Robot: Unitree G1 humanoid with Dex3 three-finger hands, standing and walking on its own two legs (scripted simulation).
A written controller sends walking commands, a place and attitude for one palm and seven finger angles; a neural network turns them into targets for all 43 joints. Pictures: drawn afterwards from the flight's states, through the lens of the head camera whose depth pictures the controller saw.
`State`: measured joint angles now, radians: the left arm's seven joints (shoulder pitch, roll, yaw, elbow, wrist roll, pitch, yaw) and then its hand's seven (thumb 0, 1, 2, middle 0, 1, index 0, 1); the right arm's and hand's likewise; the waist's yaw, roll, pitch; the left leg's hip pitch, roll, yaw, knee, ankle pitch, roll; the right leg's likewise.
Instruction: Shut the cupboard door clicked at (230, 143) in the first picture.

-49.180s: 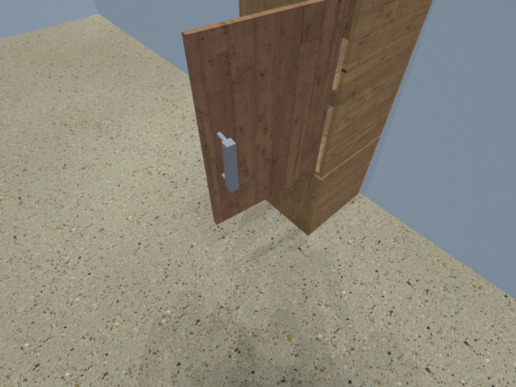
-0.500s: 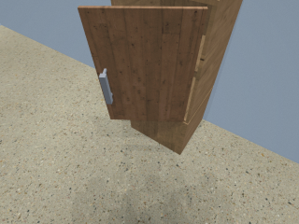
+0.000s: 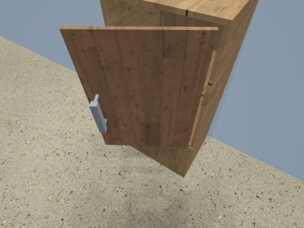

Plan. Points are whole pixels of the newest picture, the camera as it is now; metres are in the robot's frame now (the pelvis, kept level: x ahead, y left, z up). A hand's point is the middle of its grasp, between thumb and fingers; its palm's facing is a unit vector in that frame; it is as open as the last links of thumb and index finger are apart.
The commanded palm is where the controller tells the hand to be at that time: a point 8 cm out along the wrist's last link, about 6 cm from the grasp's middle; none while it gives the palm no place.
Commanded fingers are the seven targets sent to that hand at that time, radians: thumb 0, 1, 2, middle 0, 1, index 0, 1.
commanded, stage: come to a stop and stand still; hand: left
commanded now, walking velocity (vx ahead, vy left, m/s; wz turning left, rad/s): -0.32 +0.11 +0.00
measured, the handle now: (100, 114) +0.51 +0.23 -0.06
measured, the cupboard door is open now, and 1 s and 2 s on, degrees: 31 31 31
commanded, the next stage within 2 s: look again from close up in 0.90 s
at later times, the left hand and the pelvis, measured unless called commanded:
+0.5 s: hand out of the picture +0.11 +0.22 -0.18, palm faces +0.07 -0.97 -0.23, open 7.3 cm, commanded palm none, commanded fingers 0.00 0.90 0.90 -0.20 -0.30 -0.20 -0.30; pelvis +0.05 +0.01 +0.00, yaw +0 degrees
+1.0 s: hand out of the picture +0.04 +0.14 -0.17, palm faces +0.02 -0.99 -0.15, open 7.3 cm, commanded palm none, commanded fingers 0.00 0.90 0.90 -0.20 -0.30 -0.20 -0.30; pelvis +0.03 -0.02 +0.01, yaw +0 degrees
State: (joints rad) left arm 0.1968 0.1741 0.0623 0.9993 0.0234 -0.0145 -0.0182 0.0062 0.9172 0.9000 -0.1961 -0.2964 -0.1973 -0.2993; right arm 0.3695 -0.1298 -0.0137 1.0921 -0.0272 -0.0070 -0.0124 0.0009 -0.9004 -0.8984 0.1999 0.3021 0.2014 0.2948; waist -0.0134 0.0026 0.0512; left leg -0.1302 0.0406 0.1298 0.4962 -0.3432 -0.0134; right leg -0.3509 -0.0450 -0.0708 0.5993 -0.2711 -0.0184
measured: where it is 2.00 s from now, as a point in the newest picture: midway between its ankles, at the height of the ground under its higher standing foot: outside the picture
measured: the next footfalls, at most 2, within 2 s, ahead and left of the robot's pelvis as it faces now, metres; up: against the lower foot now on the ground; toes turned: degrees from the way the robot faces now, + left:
left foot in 0.34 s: +0.13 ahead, +0.12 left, +0.00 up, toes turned +0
right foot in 0.68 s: +0.03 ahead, -0.13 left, +0.00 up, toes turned -3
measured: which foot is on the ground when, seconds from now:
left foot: down 0.00-0.02, up 0.04-0.32, down 0.34-1.00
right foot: down 0.00-0.36, up 0.38-0.66, down 0.68-1.00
